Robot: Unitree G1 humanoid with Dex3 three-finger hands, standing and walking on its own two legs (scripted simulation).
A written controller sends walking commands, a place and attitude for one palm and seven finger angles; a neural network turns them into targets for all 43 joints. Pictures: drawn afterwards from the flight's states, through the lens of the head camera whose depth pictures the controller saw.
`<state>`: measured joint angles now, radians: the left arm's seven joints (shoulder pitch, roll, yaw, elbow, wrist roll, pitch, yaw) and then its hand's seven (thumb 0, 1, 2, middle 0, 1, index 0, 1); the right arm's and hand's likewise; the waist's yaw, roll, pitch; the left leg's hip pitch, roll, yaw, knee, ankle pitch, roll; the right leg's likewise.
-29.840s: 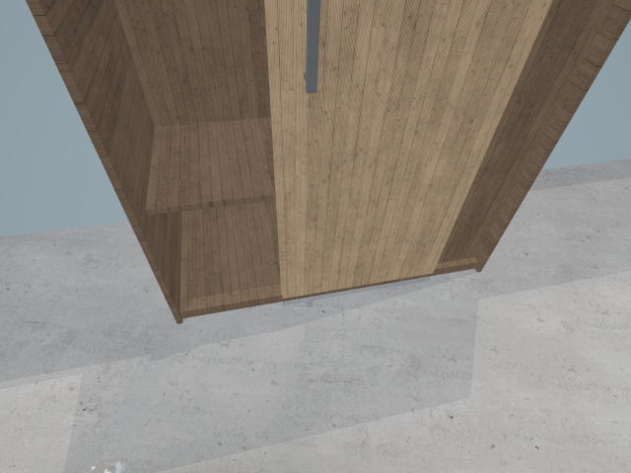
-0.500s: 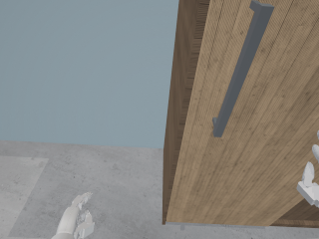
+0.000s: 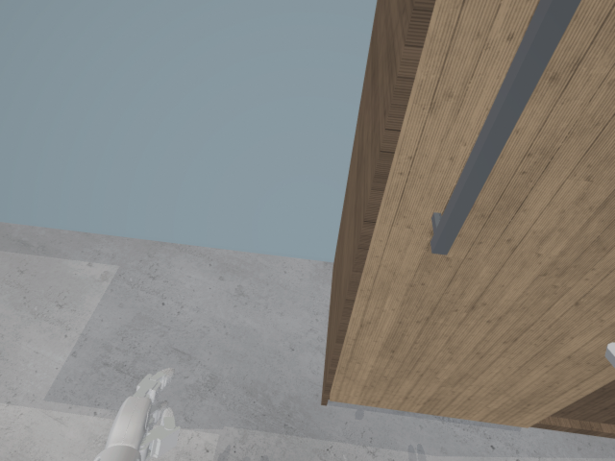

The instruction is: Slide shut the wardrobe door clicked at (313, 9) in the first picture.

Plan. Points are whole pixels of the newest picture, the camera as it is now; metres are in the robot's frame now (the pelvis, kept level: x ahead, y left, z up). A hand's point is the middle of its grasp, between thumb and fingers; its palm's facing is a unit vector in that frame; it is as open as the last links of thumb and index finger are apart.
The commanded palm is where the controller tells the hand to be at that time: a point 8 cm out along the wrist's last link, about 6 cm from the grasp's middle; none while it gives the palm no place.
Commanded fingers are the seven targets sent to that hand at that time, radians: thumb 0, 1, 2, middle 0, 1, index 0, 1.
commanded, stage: step back with the hand held close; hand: right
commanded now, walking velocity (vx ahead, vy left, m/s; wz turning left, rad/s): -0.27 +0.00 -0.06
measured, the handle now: (481, 141) +0.39 -0.16 +0.26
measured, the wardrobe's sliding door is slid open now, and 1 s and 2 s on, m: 0.00 0.00 0.00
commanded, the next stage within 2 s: stop stepping back and stand still in 1.14 s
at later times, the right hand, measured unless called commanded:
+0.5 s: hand out of the picture +0.15 -0.26 +0.15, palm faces +0.44 +0.80 -0.41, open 7.5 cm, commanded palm +0.08 -0.30 +0.18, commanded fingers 0.00 -0.90 -0.90 0.20 0.30 0.20 0.30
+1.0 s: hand out of the picture +0.09 -0.27 +0.17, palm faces +0.35 +0.86 -0.38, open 7.5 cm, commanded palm +0.02 -0.31 +0.18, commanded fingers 0.00 -0.90 -0.90 0.20 0.30 0.20 0.30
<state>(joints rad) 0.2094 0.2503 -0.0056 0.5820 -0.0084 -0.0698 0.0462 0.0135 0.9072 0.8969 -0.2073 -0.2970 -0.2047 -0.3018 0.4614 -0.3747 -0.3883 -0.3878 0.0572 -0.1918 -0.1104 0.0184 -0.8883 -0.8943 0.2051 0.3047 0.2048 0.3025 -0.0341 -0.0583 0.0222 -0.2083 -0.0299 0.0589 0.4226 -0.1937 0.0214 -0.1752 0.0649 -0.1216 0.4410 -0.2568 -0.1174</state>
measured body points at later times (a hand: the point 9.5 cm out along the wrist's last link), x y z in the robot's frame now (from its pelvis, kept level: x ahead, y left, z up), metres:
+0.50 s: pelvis -0.04 +0.01 -0.01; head -0.02 -0.01 +0.44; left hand +0.15 +0.24 -0.09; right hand +0.12 -0.30 +0.17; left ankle +0.00 +0.13 -0.74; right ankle -0.01 -0.03 -0.74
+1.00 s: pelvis -0.13 -0.02 +0.01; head -0.10 -0.08 +0.45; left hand +0.05 +0.20 -0.05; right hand +0.06 -0.32 +0.19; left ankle -0.23 +0.15 -0.69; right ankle -0.01 -0.03 -0.74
